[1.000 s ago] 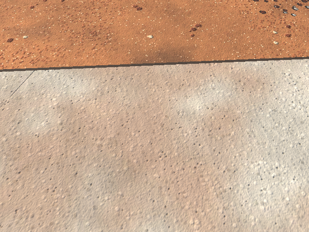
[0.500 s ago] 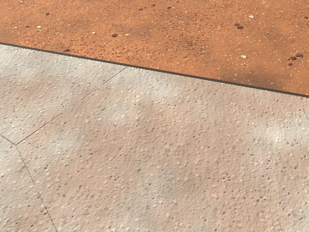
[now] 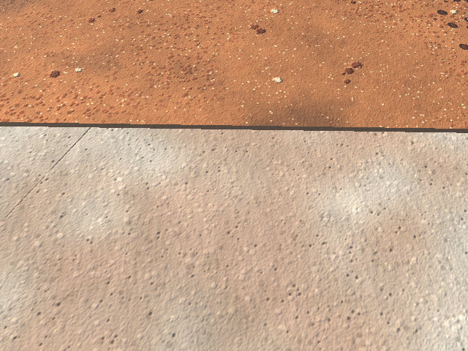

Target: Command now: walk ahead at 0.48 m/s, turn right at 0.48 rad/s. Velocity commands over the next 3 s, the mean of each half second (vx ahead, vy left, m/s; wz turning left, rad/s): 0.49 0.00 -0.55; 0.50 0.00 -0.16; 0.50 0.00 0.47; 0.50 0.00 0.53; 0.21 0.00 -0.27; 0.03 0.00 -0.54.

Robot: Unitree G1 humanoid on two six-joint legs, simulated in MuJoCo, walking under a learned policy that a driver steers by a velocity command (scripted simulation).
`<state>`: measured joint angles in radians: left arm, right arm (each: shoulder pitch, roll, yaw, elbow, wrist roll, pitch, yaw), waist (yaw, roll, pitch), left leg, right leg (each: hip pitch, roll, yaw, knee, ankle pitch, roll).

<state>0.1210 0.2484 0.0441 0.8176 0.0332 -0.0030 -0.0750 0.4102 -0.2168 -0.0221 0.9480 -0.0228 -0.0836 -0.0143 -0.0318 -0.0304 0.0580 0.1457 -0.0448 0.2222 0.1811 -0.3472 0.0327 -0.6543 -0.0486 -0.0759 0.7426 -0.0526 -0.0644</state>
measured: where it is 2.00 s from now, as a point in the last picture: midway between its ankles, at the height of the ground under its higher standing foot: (279, 164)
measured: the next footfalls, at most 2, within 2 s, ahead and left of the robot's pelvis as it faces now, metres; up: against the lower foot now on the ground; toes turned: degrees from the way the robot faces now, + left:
right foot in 0.10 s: +0.22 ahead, -0.08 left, +0.00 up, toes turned -8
left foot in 0.64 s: +0.58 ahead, +0.00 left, +0.00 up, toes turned -23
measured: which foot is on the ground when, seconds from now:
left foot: down 0.00-0.12, up 0.14-0.62, down 0.64-1.00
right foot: up 0.00-0.08, down 0.10-0.66, up 0.68-1.00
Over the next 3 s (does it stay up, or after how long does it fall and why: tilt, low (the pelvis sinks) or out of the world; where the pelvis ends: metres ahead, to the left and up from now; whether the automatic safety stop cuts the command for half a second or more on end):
stays up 1.25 -0.07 0.01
